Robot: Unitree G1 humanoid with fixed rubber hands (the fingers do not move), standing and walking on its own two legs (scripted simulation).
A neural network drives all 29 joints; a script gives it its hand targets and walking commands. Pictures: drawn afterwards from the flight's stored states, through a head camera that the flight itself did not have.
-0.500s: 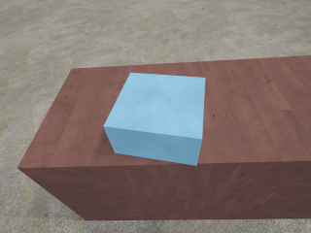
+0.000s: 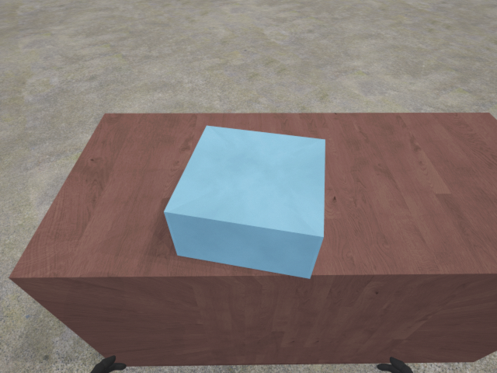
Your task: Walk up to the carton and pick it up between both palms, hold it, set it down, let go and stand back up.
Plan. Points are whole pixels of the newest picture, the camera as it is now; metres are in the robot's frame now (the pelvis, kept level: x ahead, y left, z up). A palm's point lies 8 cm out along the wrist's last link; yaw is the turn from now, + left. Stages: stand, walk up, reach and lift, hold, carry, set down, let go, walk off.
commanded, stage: walk up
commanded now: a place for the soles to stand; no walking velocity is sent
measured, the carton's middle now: (253, 195) +0.49 +0.01 -0.01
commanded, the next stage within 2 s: stand in 0.52 s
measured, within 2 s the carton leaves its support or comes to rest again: neither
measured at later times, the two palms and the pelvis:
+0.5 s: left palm out of the picture +0.10 +0.25 -0.09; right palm out of the picture +0.09 -0.27 -0.09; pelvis -0.01 -0.01 +0.00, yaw +0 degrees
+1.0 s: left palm out of the picture +0.09 +0.26 -0.10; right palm out of the picture +0.09 -0.27 -0.10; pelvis -0.02 -0.01 +0.00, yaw +0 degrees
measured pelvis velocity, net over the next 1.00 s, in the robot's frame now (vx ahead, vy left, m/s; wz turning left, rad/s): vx -0.02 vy -0.01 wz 0.00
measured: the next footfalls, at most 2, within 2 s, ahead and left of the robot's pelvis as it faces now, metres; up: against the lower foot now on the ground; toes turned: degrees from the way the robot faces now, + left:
none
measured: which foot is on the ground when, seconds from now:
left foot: down 0.00-1.00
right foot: down 0.00-1.00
